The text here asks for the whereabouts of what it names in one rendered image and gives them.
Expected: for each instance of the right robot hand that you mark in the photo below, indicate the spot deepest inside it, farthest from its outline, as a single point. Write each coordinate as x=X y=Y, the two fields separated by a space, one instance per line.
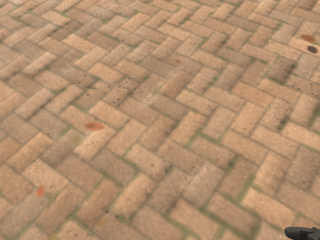
x=302 y=233

